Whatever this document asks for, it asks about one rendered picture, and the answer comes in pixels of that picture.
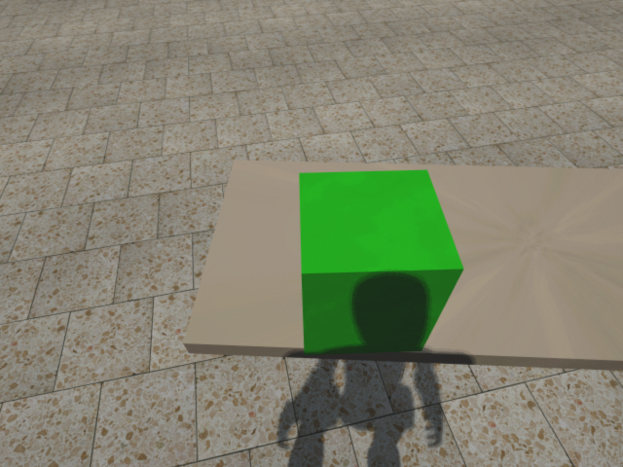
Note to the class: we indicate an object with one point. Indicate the table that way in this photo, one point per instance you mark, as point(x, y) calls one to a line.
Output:
point(541, 248)

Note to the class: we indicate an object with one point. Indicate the carton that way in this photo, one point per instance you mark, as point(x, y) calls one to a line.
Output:
point(378, 261)

